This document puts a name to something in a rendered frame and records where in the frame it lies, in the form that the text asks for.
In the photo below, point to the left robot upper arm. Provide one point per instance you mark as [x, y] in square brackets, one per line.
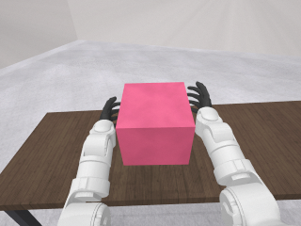
[86, 214]

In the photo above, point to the carton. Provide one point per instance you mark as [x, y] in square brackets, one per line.
[155, 124]

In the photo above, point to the robot left forearm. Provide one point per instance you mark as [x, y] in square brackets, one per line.
[91, 183]

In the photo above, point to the right robot upper arm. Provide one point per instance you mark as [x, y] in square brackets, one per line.
[249, 205]

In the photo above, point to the robot right hand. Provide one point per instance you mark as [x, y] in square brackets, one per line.
[203, 97]

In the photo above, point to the robot left hand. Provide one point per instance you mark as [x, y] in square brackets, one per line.
[108, 111]

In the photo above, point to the robot right forearm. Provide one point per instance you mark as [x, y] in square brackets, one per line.
[231, 168]

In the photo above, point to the table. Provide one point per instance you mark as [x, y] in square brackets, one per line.
[40, 174]

